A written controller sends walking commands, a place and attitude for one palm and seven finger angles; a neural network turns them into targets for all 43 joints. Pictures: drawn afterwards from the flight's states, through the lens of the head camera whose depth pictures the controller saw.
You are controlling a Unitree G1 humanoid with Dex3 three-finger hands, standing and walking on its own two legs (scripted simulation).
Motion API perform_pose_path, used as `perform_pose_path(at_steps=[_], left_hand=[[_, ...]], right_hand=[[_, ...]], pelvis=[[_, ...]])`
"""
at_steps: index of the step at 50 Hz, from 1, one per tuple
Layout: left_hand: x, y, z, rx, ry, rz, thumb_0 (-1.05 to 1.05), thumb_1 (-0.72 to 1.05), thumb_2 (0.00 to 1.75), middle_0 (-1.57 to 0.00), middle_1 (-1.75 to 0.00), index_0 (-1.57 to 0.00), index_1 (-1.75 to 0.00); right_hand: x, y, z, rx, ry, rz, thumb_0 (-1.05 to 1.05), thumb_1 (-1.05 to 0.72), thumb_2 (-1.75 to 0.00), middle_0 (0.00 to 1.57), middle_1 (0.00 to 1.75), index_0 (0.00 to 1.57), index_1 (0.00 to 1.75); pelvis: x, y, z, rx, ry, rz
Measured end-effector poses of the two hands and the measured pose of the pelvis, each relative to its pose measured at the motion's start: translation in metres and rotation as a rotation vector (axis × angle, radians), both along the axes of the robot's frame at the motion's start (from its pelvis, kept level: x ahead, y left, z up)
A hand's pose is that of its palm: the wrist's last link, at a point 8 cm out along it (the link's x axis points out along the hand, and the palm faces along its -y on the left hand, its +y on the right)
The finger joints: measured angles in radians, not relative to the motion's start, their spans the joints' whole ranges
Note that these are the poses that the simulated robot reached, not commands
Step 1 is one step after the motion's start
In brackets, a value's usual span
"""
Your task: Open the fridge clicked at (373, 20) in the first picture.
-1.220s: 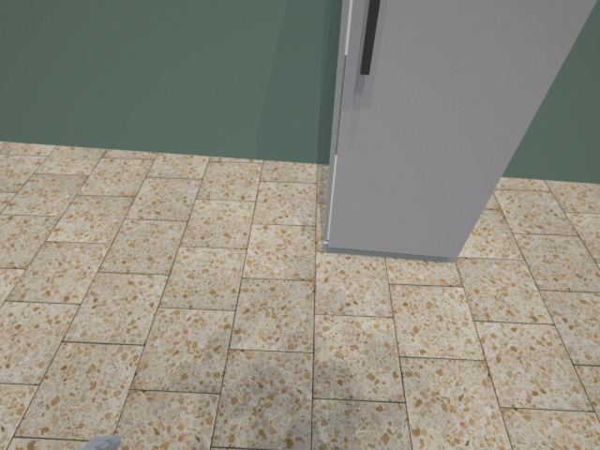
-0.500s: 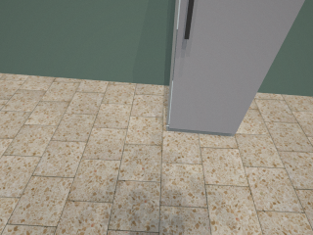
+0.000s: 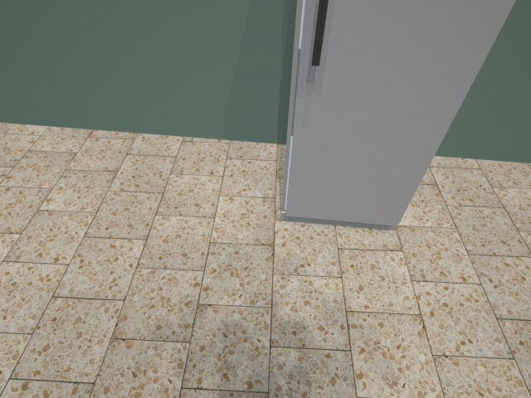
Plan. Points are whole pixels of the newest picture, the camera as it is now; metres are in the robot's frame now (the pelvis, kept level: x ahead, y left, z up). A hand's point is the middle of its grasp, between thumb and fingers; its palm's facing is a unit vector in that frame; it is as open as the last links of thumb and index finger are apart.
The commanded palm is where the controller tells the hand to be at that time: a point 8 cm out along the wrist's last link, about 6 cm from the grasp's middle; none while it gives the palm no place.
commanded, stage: look at it before walking up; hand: left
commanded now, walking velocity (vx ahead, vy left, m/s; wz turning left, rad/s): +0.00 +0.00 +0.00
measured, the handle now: (323, 1) +0.97 -0.09 +0.21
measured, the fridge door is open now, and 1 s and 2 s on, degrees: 0 0 0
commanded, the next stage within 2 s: walk to a spot facing it in 0.22 s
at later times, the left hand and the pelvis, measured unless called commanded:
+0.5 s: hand out of the picture +0.07 +0.24 -0.16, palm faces -0.05 -0.94 -0.34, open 7.4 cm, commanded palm none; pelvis +0.00 +0.00 +0.00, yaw -3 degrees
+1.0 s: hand out of the picture +0.06 +0.17 -0.17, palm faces -0.22 -0.95 -0.24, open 7.4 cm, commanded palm none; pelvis -0.03 -0.01 -0.01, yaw -16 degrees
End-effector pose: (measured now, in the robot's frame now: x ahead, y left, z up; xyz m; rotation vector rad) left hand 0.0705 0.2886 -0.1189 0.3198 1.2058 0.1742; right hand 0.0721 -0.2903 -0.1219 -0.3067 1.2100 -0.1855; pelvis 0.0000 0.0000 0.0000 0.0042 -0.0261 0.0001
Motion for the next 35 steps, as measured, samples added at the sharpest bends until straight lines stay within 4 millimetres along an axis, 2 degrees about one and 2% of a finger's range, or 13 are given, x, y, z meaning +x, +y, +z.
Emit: perform_pose_path(at_steps=[23, 30, 35], left_hand=[[0.0, 0.0, -0.002, 0.011, 0.026, 0.008, 0.01, 0.9, 0.9, -0.2, -0.3, -0.2, -0.3], [-0.003, -0.026, -0.019, -0.033, 0.072, -0.044, 0.01, 0.9, 0.9, -0.2, -0.3, -0.2, -0.3], [-0.006, -0.053, -0.03, -0.053, 0.077, -0.079, 0.01, 0.9, 0.9, -0.2, -0.3, -0.2, -0.3]], right_hand=[[0.013, 0.002, -0.001, -0.003, -0.03, -0.016, 0.01, -0.91, -0.9, 0.21, 0.3, 0.2, 0.3], [-0.012, 0.016, -0.018, 0.051, -0.044, -0.101, 0.0, -0.91, -0.9, 0.21, 0.3, 0.2, 0.3], [-0.04, 0.014, -0.043, 0.103, -0.029, -0.167, 0.0, -0.91, -0.9, 0.21, 0.3, 0.2, 0.3]], pelvis=[[0.004, -0.001, -0.002, 0.001, 0.004, -0.032], [-0.005, -0.005, -0.013, 0.018, 0.012, -0.104], [-0.013, -0.017, -0.027, 0.027, -0.004, -0.165]])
